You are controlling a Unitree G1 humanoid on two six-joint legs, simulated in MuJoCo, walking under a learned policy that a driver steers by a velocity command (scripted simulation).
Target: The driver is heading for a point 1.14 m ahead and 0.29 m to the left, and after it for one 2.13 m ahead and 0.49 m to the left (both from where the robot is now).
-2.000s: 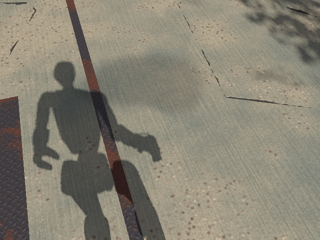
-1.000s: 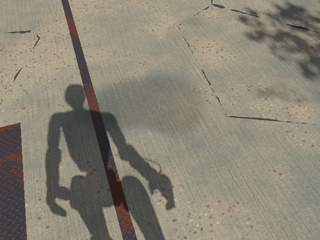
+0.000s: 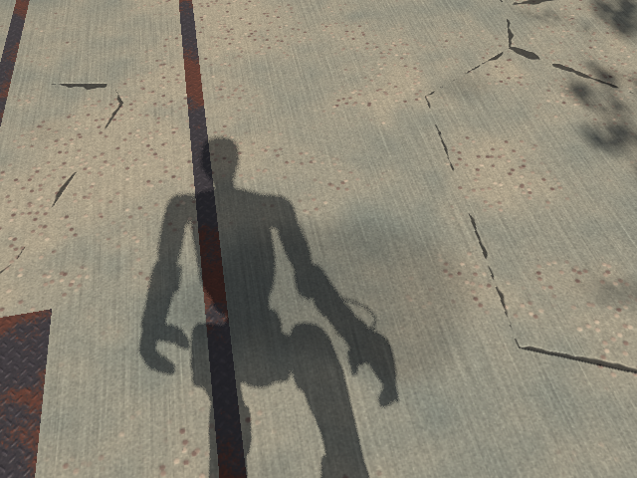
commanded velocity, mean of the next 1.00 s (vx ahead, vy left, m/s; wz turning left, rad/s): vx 0.50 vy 0.00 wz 0.48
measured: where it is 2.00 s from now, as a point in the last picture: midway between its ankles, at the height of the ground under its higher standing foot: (200, 272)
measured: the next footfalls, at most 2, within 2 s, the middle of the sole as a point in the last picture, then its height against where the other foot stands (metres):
left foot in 0.38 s outside the picture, level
right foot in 0.86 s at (304, 381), level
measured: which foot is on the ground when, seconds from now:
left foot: up 0.00-0.36, down 0.38-0.86, up 0.88-1.00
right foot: down 0.00-0.38, up 0.40-0.84, down 0.86-1.00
